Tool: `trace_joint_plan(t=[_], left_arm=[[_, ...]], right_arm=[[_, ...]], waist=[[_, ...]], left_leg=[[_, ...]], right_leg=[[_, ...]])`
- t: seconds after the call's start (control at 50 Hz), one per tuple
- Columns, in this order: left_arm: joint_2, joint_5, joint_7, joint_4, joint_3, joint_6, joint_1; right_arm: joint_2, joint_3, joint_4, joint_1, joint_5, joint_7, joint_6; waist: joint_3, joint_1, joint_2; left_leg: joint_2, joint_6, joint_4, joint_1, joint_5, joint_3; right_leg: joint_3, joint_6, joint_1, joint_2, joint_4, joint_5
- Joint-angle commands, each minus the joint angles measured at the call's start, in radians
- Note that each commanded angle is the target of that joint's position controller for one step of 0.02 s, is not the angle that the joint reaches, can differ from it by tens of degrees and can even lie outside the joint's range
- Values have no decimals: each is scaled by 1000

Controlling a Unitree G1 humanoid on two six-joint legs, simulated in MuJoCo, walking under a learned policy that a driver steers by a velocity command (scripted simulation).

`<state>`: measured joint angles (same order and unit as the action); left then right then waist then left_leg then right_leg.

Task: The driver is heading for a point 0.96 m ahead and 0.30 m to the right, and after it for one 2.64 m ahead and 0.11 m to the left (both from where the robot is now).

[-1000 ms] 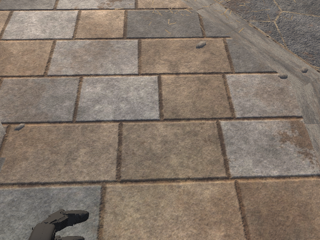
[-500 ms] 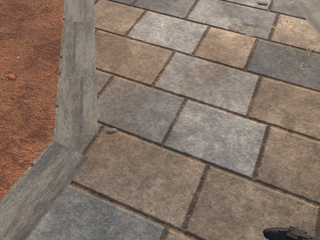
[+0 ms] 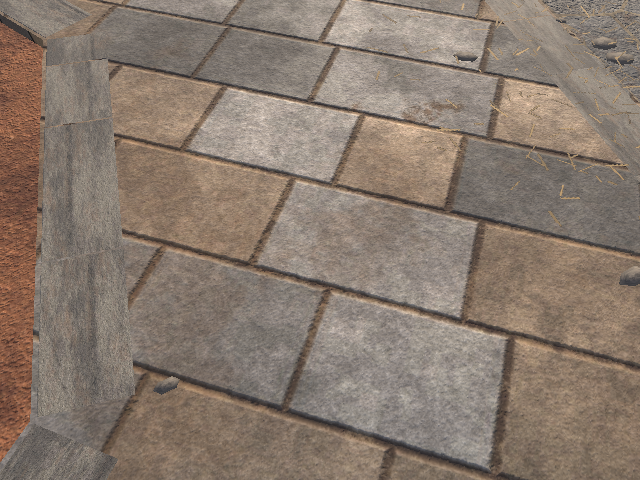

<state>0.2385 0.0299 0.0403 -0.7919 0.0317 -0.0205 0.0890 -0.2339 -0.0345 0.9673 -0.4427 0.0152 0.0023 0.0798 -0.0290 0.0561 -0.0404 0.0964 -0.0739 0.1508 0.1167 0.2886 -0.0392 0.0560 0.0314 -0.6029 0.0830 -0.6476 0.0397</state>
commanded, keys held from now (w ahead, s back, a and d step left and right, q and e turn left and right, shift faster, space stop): w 0.18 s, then w+e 0.82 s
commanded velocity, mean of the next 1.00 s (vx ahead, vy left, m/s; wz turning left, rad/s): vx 0.50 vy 0.00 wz -0.34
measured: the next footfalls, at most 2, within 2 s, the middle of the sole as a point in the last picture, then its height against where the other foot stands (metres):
right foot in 0.08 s outside the picture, level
left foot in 0.62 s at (284, 464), level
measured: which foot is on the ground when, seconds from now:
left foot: down 0.00-0.08, up 0.10-0.60, down 0.62-1.00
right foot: up 0.00-0.06, down 0.08-0.62, up 0.64-1.00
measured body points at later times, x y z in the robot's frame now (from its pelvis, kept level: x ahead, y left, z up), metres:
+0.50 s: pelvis +0.27 -0.03 +0.01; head +0.30 -0.04 +0.46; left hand +0.24 +0.23 -0.13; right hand +0.44 -0.27 -0.11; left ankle +0.44 +0.10 -0.70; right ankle +0.18 -0.10 -0.74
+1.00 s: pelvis +0.52 -0.04 +0.01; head +0.55 -0.05 +0.46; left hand +0.78 +0.11 -0.10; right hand +0.40 -0.28 -0.12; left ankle +0.47 +0.07 -0.74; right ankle +0.59 -0.22 -0.68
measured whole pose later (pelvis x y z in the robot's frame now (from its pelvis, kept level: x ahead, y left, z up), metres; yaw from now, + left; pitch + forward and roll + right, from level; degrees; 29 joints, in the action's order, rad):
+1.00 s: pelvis +0.52 -0.04 +0.01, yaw -24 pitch +1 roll +1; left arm 0.27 0.03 0.07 -0.77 0.06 0.01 0.09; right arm -0.24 -0.05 0.92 -0.40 0.02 -0.01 0.10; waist -0.04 0.05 -0.05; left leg 0.00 -0.01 0.24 0.01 0.26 -0.24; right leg 0.03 0.04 -0.65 0.08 -0.81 0.05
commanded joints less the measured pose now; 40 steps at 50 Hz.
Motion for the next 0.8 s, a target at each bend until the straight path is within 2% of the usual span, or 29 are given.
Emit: trace_joint_plan(t=[0.02,0.04,0.06,0.08,0.1,0.12,0.14,0.16,0.18,0.2,0.22,0.24,0.28,0.32,0.36,0.44,0.5,0.54,0.56,0.58,0.6,0.62,0.64,0.66,0.68,0.7,0.74,0.76,0.8], left_arm=[[78,-1,-5,87,15,-24,-75],[88,-2,-12,71,21,-28,-20],[105,-1,-21,37,31,-34,88],[129,9,-32,-21,44,-44,263],[223,35,-46,-50,69,-51,418],[302,29,-37,-60,88,-47,436],[241,-11,-30,-53,77,-39,345],[173,-18,-27,-39,59,-40,244],[121,-13,-24,-37,45,-45,197],[100,-17,-25,-49,37,-50,186],[82,-21,-26,-63,29,-54,190],[88,-22,-25,-77,30,-61,213],[110,-30,-27,-103,37,-71,255],[127,-31,-30,-115,42,-70,282],[126,-32,-30,-123,44,-66,309],[137,-28,-33,-135,50,-60,369],[146,-19,-38,-134,54,-53,394],[162,-14,-45,-121,62,-49,368],[174,-12,-47,-111,67,-47,343],[183,-13,-46,-102,71,-48,317],[171,-18,-41,-97,69,-51,306],[116,-30,-36,-59,55,-56,296],[20,-60,-38,-25,36,-53,409],[114,-30,-46,-55,51,-34,398],[128,-19,-37,-56,58,-29,336],[105,-18,-27,-48,55,-27,296],[89,2,-10,-43,55,-5,283],[81,4,-4,-37,53,6,276],[75,3,5,-13,51,18,222]], right_arm=[[-161,-30,-16,-19,6,-14,7],[-171,-32,-15,-2,9,-16,8],[-182,-34,-11,12,11,-16,4],[-177,-31,-12,25,8,-15,1],[-120,-13,-46,-6,-14,-11,6],[-56,-6,-45,-112,-29,-5,6],[-134,-25,-44,-27,-2,-8,2],[-129,-26,-64,39,-2,-3,6],[-110,-21,-69,76,-1,2,8],[-100,-20,-72,86,12,6,-1],[-86,-17,-68,66,24,12,-13],[-75,-15,-70,70,29,17,-22],[-61,-11,-87,113,31,23,-30],[-64,-8,-120,203,30,26,-35],[-63,-5,-152,295,24,26,-35],[-59,4,-201,434,13,24,-31],[-71,5,-235,500,6,20,-23],[-92,0,-244,482,3,17,-13],[-106,-5,-237,439,2,13,-7],[-121,-13,-216,359,3,8,0],[-150,-27,-177,226,13,-3,14],[-230,-47,-166,62,40,-19,26],[-325,-71,-169,46,48,-21,11],[-240,-59,-181,109,33,-18,-6],[-150,-36,-199,184,25,-15,-6],[-113,-26,-198,223,22,-12,-2],[-91,-19,-179,213,14,-16,10],[-96,-21,-169,196,10,-14,20],[-106,-27,-154,168,0,-11,34]], waist=[[-74,-30,103],[-43,-57,112],[18,-106,110],[118,-180,78],[252,-212,-39],[342,-155,-239],[246,-134,-80],[104,-100,-22],[47,-81,14],[14,-58,-9],[13,-35,-24],[16,-31,-35],[4,-26,-16],[-26,-38,-10],[-45,-59,-11],[-36,-107,-26],[-28,-126,-38],[-20,-104,-47],[-10,-80,-51],[18,-43,-45],[88,14,14],[234,73,135],[330,13,371],[253,-9,231],[120,-24,116],[58,-40,93],[23,-63,149],[27,-67,162],[25,-70,141]], left_leg=[[-317,-107,61,0,-690,96],[-313,-93,131,5,-841,84],[-296,-78,268,1,-958,67],[-250,-58,478,-78,-907,29],[-177,-30,802,-337,-564,-15],[20,-4,1111,-634,232,11],[-44,-24,1179,-709,192,140],[-96,-27,1146,-729,98,123],[-134,-27,1084,-705,38,109],[-160,-16,1032,-672,12,94],[-175,-2,996,-623,-4,84],[-174,12,977,-605,-7,70],[-185,43,913,-638,-34,50],[-196,75,819,-697,-103,34],[-193,99,698,-726,-173,25],[-160,114,529,-708,-269,18],[-141,109,464,-692,-254,29],[-132,92,413,-626,-202,47],[-122,81,382,-554,-164,48],[-102,67,342,-439,-137,38],[-112,42,280,-255,-145,50],[-323,-11,240,-28,20,258],[-560,-113,128,185,131,674],[-541,-126,94,83,266,728],[-488,-102,82,-48,245,570],[-438,-82,59,-142,97,427],[-371,-47,31,-223,-86,247],[-370,-53,28,-235,-164,209],[-374,-69,9,-217,-252,142]], right_leg=[[21,46,18,-39,70,70],[35,64,106,-71,89,111],[50,84,237,-109,118,135],[41,112,464,-107,169,91],[-232,178,761,125,186,178],[-706,296,929,356,317,166],[-693,269,829,303,358,232],[-528,242,676,274,379,224],[-426,213,576,225,418,156],[-358,190,510,178,439,81],[-309,180,459,147,461,34],[-293,192,443,138,466,-41],[-257,210,438,119,489,-85],[-240,215,438,99,517,-64],[-232,207,447,79,525,-54],[-236,189,499,64,477,-123],[-272,184,551,78,413,-190],[-306,164,561,93,367,-216],[-320,149,546,95,334,-228],[-322,134,520,82,265,-268],[-281,112,472,21,95,-272],[-210,86,345,-58,-186,-76],[-101,56,30,-206,-448,503],[-131,71,-55,-126,-563,490],[-141,72,-57,-81,-567,389],[-135,62,-30,-48,-533,321],[-120,39,15,-16,-495,273],[-110,30,24,-15,-498,257],[-103,15,-24,-5,-491,212]])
